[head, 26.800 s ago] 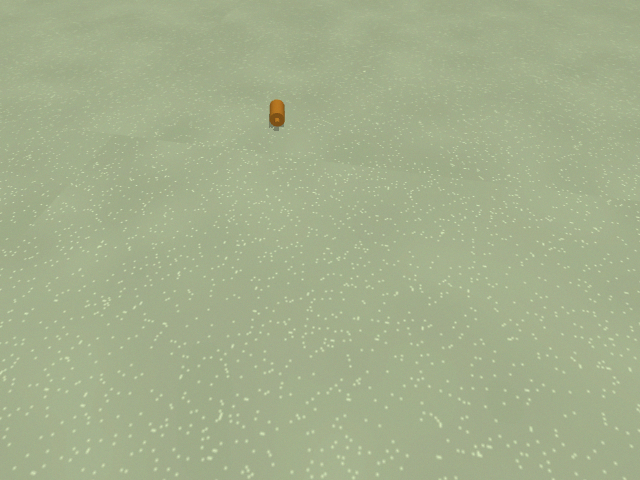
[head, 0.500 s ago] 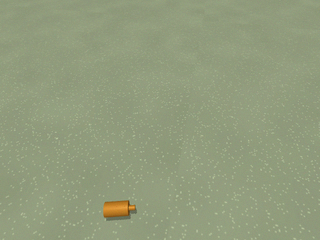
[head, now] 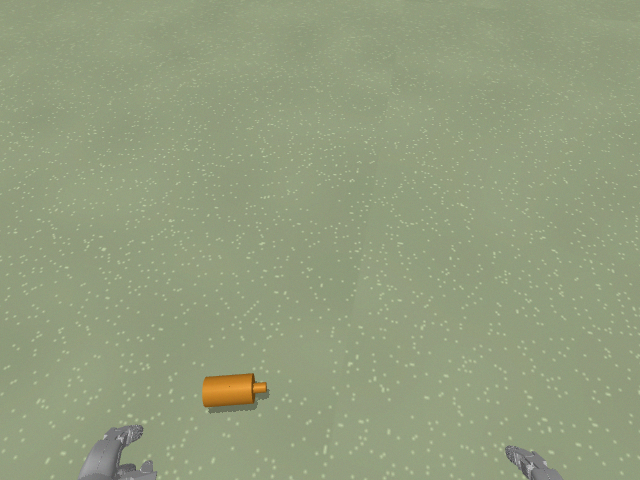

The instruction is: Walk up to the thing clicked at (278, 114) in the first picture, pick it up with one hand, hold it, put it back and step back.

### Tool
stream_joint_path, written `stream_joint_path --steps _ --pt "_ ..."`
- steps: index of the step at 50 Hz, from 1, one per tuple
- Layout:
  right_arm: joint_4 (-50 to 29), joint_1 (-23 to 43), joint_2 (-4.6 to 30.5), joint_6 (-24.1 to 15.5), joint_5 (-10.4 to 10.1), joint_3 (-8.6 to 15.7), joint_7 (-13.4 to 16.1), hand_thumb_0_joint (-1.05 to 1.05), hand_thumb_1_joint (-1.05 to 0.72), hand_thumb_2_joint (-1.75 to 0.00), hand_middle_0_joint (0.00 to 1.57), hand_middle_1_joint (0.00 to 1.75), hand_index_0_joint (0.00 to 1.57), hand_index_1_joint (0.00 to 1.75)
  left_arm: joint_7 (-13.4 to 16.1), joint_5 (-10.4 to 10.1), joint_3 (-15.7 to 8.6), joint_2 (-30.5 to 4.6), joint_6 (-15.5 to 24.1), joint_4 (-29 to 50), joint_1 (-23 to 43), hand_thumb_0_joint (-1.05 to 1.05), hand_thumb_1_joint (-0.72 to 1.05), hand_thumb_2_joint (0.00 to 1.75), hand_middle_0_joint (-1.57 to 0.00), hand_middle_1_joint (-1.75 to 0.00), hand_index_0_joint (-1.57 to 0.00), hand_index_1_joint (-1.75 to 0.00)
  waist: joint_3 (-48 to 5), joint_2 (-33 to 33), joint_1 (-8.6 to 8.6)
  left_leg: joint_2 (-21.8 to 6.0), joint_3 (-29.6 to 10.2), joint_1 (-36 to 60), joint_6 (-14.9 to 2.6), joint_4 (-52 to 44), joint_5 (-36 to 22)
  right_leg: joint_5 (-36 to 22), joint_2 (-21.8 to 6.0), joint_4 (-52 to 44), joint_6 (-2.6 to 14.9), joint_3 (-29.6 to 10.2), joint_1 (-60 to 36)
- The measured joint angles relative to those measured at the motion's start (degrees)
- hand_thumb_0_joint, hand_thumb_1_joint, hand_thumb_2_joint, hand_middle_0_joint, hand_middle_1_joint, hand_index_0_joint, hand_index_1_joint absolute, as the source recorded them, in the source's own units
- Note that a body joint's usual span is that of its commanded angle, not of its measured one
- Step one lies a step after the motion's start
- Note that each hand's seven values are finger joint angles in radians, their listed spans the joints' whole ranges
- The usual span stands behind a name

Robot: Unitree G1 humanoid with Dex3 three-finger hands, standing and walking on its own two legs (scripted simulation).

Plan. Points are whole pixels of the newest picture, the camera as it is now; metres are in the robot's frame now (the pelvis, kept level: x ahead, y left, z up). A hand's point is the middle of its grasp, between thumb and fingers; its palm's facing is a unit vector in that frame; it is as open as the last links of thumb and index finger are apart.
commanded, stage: rise first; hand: left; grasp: from above
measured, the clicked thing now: (236, 389) +0.42 +0.25 -0.73
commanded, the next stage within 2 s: none
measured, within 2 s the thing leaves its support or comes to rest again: neither
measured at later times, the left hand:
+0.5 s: hand out of the picture +0.14 +0.27 -0.21, palm faces -0.16 -0.88 -0.44, open 14.0 cm
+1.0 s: hand (164, 462) +0.19 +0.30 -0.35, palm faces -0.41 -0.61 -0.68, open 14.1 cm
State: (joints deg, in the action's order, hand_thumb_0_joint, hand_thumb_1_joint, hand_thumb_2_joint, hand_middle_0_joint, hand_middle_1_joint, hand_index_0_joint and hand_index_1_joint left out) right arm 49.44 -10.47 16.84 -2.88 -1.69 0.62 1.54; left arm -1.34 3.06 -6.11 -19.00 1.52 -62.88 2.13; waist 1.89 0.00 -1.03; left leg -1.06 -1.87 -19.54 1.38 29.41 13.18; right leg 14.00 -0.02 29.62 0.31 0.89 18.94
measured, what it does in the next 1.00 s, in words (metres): lowers itself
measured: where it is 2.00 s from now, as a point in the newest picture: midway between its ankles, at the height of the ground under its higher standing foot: outside the picture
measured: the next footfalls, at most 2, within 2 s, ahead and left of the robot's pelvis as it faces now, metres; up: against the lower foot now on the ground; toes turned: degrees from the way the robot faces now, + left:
none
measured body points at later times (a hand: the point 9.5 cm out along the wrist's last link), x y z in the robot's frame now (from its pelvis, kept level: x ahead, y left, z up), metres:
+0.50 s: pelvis +0.00 +0.02 -0.07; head +0.08 +0.03 +0.37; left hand +0.15 +0.31 -0.18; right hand +0.15 -0.24 -0.16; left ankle +0.02 +0.14 -0.74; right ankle +0.01 -0.12 -0.74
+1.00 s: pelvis -0.03 +0.02 -0.21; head +0.12 +0.03 +0.21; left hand +0.21 +0.33 -0.31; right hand +0.17 -0.25 -0.30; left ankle +0.02 +0.14 -0.74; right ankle +0.01 -0.12 -0.74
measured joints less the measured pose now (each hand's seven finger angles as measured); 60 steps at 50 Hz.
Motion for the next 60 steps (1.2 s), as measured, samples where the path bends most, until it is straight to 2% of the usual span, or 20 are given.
stream_joint_path --steps 4,8,13,17,26,35,37,42,49,54,60 --pt "-4.5 -1.8 -2.1 0.0 0.5 0.6 -0.5 0.01 -0.9 -0.9 0.2 0.3 0.2 0.3 -0.1 3.3 -1.8 -0.1 -1.6 3.7 0.3 0.01 0.42 1.01 -0.07 -0.76 -0.07 -0.76 -1.3 0.4 -0.46 0.0 0.7 -5.1 -0.1 5.4 2.5 2.2 0.1 5.4 -0.14 -0.7 5.3" --pt "-7.7 -3.5 -2.9 0.3 0.4 0.7 -1.0 0.01 -0.89 -0.9 0.2 0.3 0.2 0.3 0.9 5.1 -2.0 0.8 -5.1 8.1 -2.1 0.0 0.14 1.01 -0.05 -0.92 -0.06 -0.91 -3.1 0.0 -0.95 0.0 1.0 -8.6 -0.47 9.5 4.6 3.9 0.0 8.9 -0.52 -1.2 8.7" --pt "-11.1 -4.4 -2.9 -1.0 0.7 1.0 -1.4 0.01 -0.89 -0.89 0.2 0.3 0.2 0.3 1.7 7.0 -2.2 1.5 -7.4 12.4 -5.3 0.0 -0.2 1.0 -0.05 -1.01 -0.06 -1.0 -5.1 -0.3 -1.08 0.1 1.2 -15.7 -0.9 17.6 8.4 7.2 0.0 16.3 -0.99 -1.4 15.5" --pt "-13.3 -4.3 -2.8 -2.2 0.9 1.4 -1.1 0.01 -0.88 -0.89 0.2 0.3 0.2 0.3 2.2 8.3 -1.9 1.6 -8.0 18.9 -8.8 0.0 -0.37 0.99 -0.06 -1.05 -0.07 -1.04 -6.1 -0.2 -0.79 0.2 1.0 -21.4 -1.18 24.3 11.4 10.1 -0.1 22.6 -1.33 -1.3 21.0" --pt "-16.7 -2.0 -3.2 -4.2 1.3 1.2 -0.6 0.01 -0.89 -0.89 0.2 0.3 0.2 0.3 2.5 10.8 -0.6 1.9 -11.1 32.2 -15.1 0.0 -0.52 0.99 -0.07 -1.07 -0.08 -1.07 -7.7 -0.3 -0.74 0.1 0.5 -30.7 -1.43 34.1 15.7 14.0 0.1 31.5 -1.65 -0.9 29.8" --pt "-19.2 -0.8 -3.6 -5.7 1.4 0.6 -0.9 0.01 -0.91 -0.9 0.2 0.3 0.2 0.3 2.6 13.2 -0.1 1.1 -13.4 39.4 -18.2 0.0 -0.56 0.99 -0.08 -1.07 -0.08 -1.07 -9.8 -0.4 -0.71 0.2 -0.2 -39.2 -1.41 42.0 18.7 17.1 0.1 39.2 -1.64 -0.3 38.0" --pt "-19.5 -0.5 -3.4 -6.2 1.3 0.5 -1.0 0.01 -0.91 -0.9 0.2 0.3 0.2 0.3 2.6 14.3 0.1 0.5 -13.0 39.5 -17.8 0.0 -0.56 0.99 -0.07 -1.07 -0.08 -1.07 -10.2 -0.5 -0.69 0.3 -0.4 -41.6 -1.4 44.1 19.4 17.9 0.0 41.3 -1.62 -0.2 40.2" --pt "-19.1 1.0 -2.4 -7.8 1.4 0.6 -1.9 0.01 -0.9 -0.9 0.2 0.3 0.2 0.3 2.9 19.0 -0.2 -1.6 -9.7 35.6 -13.5 0.0 -0.55 0.98 -0.07 -1.07 -0.08 -1.07 -11.5 -0.3 -0.66 0.6 -0.6 -49.9 -1.25 51.1 21.3 20.1 -0.2 48.7 -1.53 -0.1 48.6" --pt "-16.3 4.0 -0.5 -9.3 1.5 1.6 -3.2 0.01 -0.87 -0.89 0.2 0.3 0.2 0.3 4.7 28.1 -0.7 -5.3 -1.3 28.0 -3.1 0.0 -0.52 0.98 -0.06 -1.07 -0.07 -1.06 -12.7 0.2 -0.53 0.9 -0.7 -65.6 -0.83 64.3 24.2 23.6 -0.3 62.7 -1.44 -0.3 64.6" --pt "-13.8 5.9 0.2 -8.7 1.7 2.3 -3.5 0.01 -0.88 -0.89 0.2 0.3 0.2 0.3 6.9 34.1 -1.4 -8.1 3.3 24.1 5.1 0.0 -0.52 0.98 -0.06 -1.06 -0.07 -1.05 -12.3 0.1 -0.39 0.8 -1.1 -76.4 -0.46 73.4 25.6 24.9 0.1 71.9 -1.15 -0.2 75.5" --pt "-10.6 6.5 0.1 -7.1 2.5 2.6 -4.3 0.01 -0.89 -0.9 0.2 0.3 0.2 0.3 8.4 40.5 -2.0 -10.9 6.2 18.1 14.9 0.0 -0.52 0.99 -0.06 -1.05 -0.07 -1.05 -11.1 -0.5 -0.21 0.7 -1.9 -86.6 -0.14 82.2 26.1 25.3 0.5 80.4 -0.93 0.3 85.7"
